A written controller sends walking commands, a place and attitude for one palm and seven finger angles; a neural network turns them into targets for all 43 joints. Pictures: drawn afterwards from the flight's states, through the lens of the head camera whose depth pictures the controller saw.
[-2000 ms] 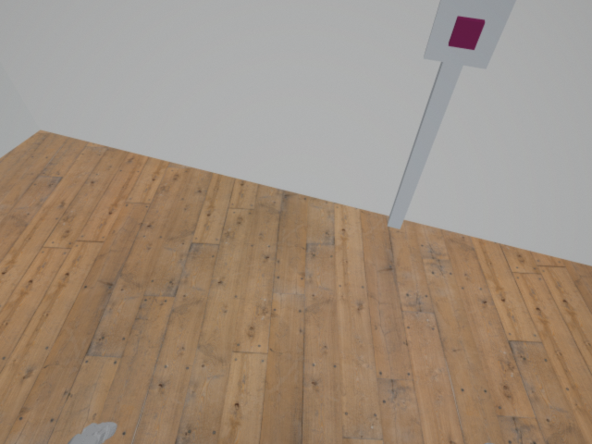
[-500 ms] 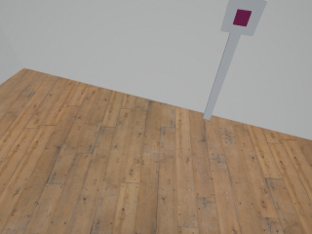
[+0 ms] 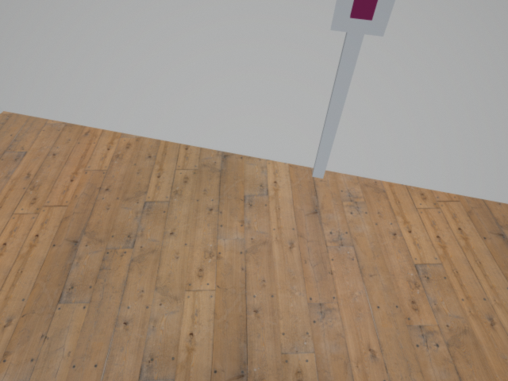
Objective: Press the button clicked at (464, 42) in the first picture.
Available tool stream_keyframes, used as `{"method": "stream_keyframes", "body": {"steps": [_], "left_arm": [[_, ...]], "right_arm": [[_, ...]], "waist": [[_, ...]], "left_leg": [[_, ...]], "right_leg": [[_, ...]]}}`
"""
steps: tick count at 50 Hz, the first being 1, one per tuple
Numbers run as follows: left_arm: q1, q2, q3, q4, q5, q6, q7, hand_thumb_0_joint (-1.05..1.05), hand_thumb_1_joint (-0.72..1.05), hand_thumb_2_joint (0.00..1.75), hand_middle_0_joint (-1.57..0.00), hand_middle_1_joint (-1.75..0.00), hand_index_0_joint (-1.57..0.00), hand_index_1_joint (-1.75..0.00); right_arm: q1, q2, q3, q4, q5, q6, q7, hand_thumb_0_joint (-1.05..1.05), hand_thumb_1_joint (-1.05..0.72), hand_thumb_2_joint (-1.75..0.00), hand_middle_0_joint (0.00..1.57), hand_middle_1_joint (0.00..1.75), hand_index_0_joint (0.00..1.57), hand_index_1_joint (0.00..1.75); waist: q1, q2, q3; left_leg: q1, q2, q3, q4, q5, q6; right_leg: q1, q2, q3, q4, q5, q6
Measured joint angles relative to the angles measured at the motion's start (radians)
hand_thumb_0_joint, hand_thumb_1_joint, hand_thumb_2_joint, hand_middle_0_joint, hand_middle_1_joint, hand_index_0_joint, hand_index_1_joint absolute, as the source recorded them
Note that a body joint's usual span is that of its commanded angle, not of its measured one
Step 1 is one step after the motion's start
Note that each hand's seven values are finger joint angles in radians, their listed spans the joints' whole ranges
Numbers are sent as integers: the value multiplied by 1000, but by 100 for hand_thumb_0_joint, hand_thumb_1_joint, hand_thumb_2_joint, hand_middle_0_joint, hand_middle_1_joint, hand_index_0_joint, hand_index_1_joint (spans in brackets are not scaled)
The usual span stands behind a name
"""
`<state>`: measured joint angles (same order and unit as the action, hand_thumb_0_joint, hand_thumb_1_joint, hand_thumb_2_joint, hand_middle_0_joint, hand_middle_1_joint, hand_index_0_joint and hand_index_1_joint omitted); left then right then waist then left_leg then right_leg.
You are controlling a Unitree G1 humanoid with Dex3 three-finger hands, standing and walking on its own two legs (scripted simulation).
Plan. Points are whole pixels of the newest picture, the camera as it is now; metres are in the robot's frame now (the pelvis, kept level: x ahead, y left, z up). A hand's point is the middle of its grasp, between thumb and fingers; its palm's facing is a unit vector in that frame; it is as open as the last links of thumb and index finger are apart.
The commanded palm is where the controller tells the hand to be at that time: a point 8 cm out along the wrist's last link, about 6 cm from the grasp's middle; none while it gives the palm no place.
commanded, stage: walk to a spot facing it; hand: left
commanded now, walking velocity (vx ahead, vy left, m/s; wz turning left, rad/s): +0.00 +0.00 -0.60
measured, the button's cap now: (364, 5) +1.18 -0.26 +0.10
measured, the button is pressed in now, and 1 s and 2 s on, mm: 0 0 0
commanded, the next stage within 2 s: turn to face it in 1.70 s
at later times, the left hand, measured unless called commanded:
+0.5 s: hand out of the picture +0.06 +0.18 -0.16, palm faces -0.17 -0.96 -0.24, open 7.4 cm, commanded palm none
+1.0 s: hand (260, 305) +0.29 +0.01 -0.17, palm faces -0.61 -0.77 -0.20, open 7.4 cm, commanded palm none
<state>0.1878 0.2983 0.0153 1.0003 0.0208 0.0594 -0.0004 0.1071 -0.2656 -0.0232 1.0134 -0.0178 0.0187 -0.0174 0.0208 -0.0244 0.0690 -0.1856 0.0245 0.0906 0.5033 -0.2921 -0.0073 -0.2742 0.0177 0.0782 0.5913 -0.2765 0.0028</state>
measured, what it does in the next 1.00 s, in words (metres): steps on the spot, turning right: left foot, then right foot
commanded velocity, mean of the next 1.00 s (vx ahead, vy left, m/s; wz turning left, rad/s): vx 0.20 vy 0.00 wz -0.58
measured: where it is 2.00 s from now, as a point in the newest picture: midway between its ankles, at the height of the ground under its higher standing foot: (343, 348)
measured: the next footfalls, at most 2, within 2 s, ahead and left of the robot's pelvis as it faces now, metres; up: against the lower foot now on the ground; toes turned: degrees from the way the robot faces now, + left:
left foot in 0.58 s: +0.03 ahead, +0.12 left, +0.00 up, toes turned -16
right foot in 0.98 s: +0.12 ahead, -0.24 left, +0.00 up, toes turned -41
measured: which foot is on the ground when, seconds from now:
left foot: down 0.00-0.12, up 0.14-0.56, down 0.58-0.98, up 1.00-1.00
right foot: down 0.00-0.56, up 0.58-0.96, down 0.98-1.00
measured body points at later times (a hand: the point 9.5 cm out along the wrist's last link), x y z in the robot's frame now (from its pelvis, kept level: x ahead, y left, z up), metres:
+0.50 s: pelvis -0.02 -0.01 +0.01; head +0.01 -0.02 +0.45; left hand +0.07 +0.23 -0.14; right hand +0.02 -0.29 -0.13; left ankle -0.02 +0.14 -0.70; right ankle +0.00 -0.11 -0.73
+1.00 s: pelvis +0.07 -0.07 -0.02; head +0.11 -0.10 +0.43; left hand +0.32 +0.05 -0.15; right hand -0.15 -0.22 -0.16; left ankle +0.00 +0.13 -0.72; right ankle +0.09 -0.21 -0.74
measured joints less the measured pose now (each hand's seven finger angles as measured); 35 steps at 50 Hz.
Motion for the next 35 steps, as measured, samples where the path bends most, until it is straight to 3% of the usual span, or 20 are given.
{"method": "stream_keyframes", "body": {"steps": [4,6,9,13,22,27,29,31,35], "left_arm": [[25,-40,14,-35,1,14,-12,0,90,90,-20,-30,-20,-30],[48,-60,17,-58,5,-1,-18,0,90,90,-20,-30,-20,-30],[62,-93,14,-70,6,-18,-9,0,90,90,-20,-30,-20,-30],[77,-116,13,-71,3,-14,-2,0,90,90,-20,-30,-20,-30],[79,-99,35,-72,5,-21,-2,0,90,90,-20,-30,-20,-30],[79,-66,49,-74,9,-14,-8,0,90,90,-20,-30,-20,-30],[86,-55,56,-77,5,-7,-14,0,90,90,-20,-30,-20,-30],[78,-41,69,-72,6,5,-25,0,90,90,-20,-30,-20,-30],[64,-15,89,-86,19,3,-53,1,90,90,-20,-30,-20,-30]], "right_arm": [[23,28,-9,-26,-5,7,4,1,-90,-89,20,30,20,30],[38,30,-15,-33,-4,16,7,1,-90,-89,20,30,20,30],[41,28,-27,-30,2,41,5,1,-90,-89,20,30,20,30],[37,33,-34,-31,-1,42,9,1,-90,-89,20,30,20,30],[28,32,-38,-54,0,29,-3,1,-90,-89,20,30,20,30],[46,36,-31,-78,4,3,3,1,-91,-89,20,30,20,30],[68,32,-25,-96,1,-22,1,1,-90,-89,20,30,20,30],[93,39,-17,-101,-5,-35,-1,1,-90,-89,20,30,20,30],[171,53,-6,-83,-11,-44,1,1,-90,-89,20,30,20,30]], "waist": [[5,11,30],[9,32,32],[4,61,44],[9,50,44],[15,14,-2],[26,-9,-49],[14,1,-74],[0,-5,-77],[-8,-8,-88]], "left_leg": [[-21,29,44,76,-39,-11],[-63,59,52,167,-77,-24],[-189,44,-44,439,-186,-32],[-277,23,-80,586,-117,-45],[-229,16,-95,432,-107,-63],[-107,-6,-84,161,-131,-36],[-37,2,-85,1,-89,-10],[-23,7,-65,4,-34,4],[56,35,-19,-73,-23,1]], "right_leg": [[-62,-14,-66,172,-145,5],[-41,-17,-97,101,-31,-13],[-57,14,-109,115,-54,-65],[-38,35,-74,1,5,-71],[-34,67,19,-126,104,-67],[-52,84,75,-119,108,-50],[-91,105,80,-37,15,-38],[-151,88,25,143,-115,-16],[-271,23,-62,452,-60,19]]}}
